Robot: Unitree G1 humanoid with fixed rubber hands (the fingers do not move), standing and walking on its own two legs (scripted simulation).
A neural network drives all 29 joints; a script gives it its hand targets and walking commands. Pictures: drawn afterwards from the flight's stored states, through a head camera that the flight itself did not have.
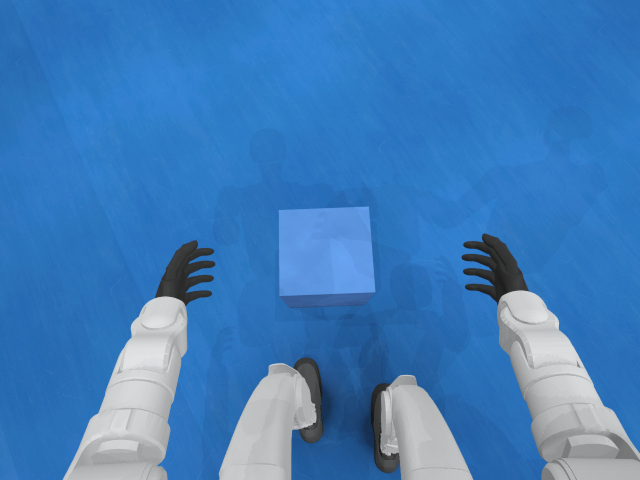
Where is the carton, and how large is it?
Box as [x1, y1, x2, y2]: [279, 207, 374, 307]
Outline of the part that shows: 368,207 279,210 279,295 289,307 358,305 364,304 373,294 374,280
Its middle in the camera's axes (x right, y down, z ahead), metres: +0.01 +0.06 +0.99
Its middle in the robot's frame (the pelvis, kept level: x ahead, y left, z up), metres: +0.48 +0.03 -0.58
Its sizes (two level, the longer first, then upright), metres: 0.210 0.200 0.250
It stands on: the floor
